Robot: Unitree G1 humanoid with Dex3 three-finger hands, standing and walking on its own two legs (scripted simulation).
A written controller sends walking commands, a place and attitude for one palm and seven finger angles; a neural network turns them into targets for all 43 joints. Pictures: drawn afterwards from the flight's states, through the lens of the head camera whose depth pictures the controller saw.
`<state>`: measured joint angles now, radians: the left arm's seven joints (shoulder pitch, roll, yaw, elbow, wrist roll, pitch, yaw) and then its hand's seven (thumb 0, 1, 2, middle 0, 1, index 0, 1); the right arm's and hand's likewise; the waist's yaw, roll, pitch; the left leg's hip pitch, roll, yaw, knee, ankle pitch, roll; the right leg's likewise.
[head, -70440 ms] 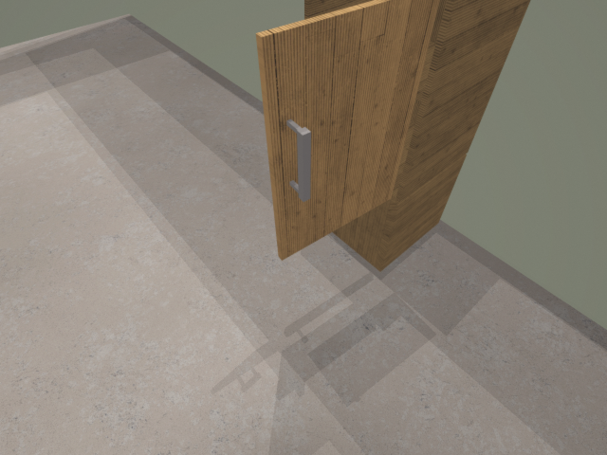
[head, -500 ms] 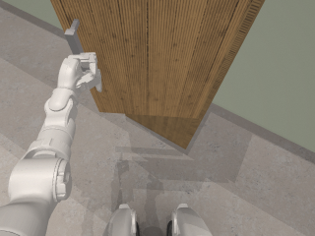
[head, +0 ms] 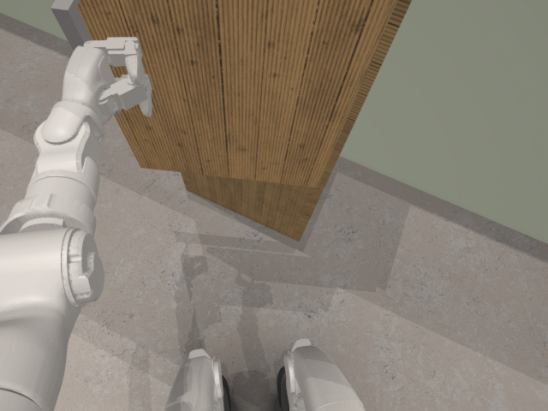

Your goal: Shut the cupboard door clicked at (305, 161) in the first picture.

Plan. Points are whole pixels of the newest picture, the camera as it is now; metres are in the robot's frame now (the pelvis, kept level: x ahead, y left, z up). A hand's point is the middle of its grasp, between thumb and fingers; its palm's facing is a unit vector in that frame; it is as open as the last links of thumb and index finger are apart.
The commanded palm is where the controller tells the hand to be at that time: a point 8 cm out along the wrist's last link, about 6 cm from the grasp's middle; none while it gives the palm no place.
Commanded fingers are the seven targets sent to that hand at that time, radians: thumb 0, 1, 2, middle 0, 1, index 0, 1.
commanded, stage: push the door shut along its arc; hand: left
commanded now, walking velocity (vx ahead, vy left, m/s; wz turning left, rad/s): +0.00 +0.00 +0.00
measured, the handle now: (97, 56) +0.61 +0.19 +0.09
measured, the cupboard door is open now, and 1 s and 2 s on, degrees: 20 9 9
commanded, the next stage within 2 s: pull the fist back off the door in 0.70 s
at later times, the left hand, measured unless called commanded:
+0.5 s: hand (168, 58) +0.59 +0.09 +0.10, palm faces -0.34 -0.94 -0.04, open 2.8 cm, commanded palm +0.60 +0.11 +0.09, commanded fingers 0.00 0.90 0.90 -1.30 -1.50 -1.30 -1.50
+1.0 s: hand (186, 42) +0.62 +0.06 +0.10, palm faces +0.08 -0.99 +0.07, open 2.9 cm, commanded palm +0.60 +0.08 +0.09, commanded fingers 0.00 0.90 0.90 -1.30 -1.50 -1.30 -1.50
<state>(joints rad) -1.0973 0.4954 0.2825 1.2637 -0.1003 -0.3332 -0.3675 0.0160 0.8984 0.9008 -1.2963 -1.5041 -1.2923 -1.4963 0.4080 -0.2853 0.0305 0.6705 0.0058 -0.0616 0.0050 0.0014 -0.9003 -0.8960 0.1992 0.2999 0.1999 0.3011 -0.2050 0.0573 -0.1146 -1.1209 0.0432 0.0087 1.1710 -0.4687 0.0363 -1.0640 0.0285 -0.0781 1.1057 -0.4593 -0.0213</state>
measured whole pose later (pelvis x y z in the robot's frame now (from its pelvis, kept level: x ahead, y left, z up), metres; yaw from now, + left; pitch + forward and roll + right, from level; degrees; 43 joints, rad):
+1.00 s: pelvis +0.00 +0.00 -0.03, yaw -1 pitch +32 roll -5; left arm -1.47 0.45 0.35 1.35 0.07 -0.22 0.15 -0.01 0.84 0.93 -1.30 -1.50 -1.29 -1.50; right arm 0.45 -0.26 0.04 0.66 -0.12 -0.10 0.08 0.00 -0.90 -0.90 0.20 0.30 0.20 0.30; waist -0.30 0.07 -0.12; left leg -1.37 0.05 -0.02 1.29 -0.49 0.03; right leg -1.30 0.03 -0.11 1.21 -0.48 -0.03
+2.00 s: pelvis +0.03 -0.02 +0.03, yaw +0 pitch +19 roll +0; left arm -0.74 0.19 0.25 0.96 -0.03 -0.46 0.08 0.02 0.90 0.90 -1.30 -1.50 -1.29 -1.50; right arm 0.39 -0.24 -0.02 0.61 -0.03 0.03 0.07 0.00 -0.90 -0.90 0.20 0.30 0.20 0.30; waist -0.12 0.06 -0.14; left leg -0.86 0.04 0.05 0.98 -0.44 0.00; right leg -0.85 0.03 -0.03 0.98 -0.46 -0.05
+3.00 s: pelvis +0.05 +0.00 +0.10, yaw +2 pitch -4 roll -1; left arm 0.44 0.35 0.33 -0.35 -0.07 -0.04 0.10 0.02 0.89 0.90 -0.44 -0.56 -0.44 -0.55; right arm 0.21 -0.23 0.04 0.61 0.02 -0.04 -0.06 0.01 -0.90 -0.90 0.20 0.30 0.20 0.30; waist 0.07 0.08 -0.01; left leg -0.11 -0.02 0.03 0.42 -0.25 0.03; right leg -0.07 0.00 -0.05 0.39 -0.26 0.00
